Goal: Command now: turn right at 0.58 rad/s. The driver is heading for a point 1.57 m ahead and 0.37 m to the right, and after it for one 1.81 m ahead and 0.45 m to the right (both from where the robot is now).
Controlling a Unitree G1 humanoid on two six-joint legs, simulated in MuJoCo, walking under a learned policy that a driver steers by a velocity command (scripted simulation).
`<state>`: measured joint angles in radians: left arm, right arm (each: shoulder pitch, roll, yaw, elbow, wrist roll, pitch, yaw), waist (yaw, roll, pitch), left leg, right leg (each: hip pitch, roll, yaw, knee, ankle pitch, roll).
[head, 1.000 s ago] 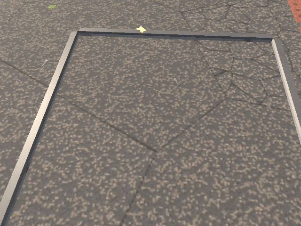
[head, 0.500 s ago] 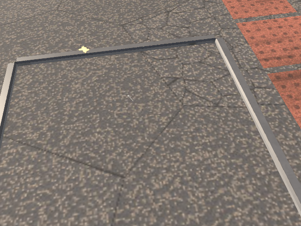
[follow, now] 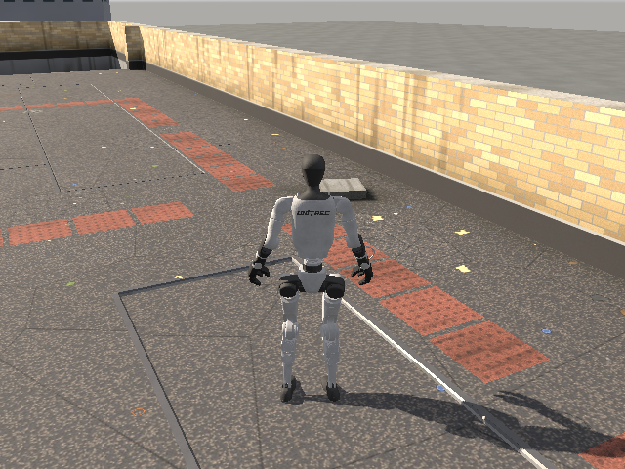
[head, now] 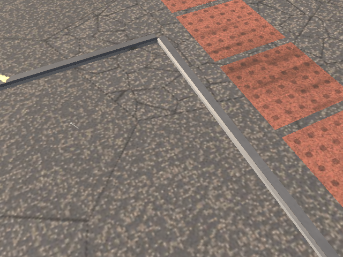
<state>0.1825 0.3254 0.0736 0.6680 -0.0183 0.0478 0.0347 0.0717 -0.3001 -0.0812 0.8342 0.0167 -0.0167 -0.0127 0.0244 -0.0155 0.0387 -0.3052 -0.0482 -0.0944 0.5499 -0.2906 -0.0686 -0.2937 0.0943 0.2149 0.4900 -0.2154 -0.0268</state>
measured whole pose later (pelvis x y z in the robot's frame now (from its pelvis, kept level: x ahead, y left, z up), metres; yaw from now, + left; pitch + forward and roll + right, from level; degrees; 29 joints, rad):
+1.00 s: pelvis +0.26 -0.15 -0.01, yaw -30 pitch +2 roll +0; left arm 0.27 0.31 0.05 0.69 0.01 -0.01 0.03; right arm 0.07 -0.28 -0.04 0.76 -0.02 -0.08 0.04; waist 0.03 0.02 0.03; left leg -0.43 -0.02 -0.01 0.49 -0.04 0.02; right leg -0.11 0.10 0.11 0.51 -0.41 -0.07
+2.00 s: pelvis +0.33 -0.16 +0.01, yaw +3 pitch +2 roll -2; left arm 0.13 0.33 0.08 0.68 0.01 -0.01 0.02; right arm 0.23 -0.31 -0.06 0.65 0.01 0.03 -0.02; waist -0.01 -0.03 0.05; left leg -0.19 -0.05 -0.08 0.41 -0.25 0.06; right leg -0.57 -0.02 0.03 0.99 -0.34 0.09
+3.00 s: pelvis +0.58 -0.22 -0.01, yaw -10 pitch +1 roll -1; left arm 0.13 0.29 0.06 0.63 -0.01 -0.04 -0.04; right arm 0.32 -0.31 -0.05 0.76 0.02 -0.09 0.00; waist -0.03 0.03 0.07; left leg -0.30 0.08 -0.02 1.15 -0.40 -0.02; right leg -0.41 0.08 -0.02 0.57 -0.34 -0.25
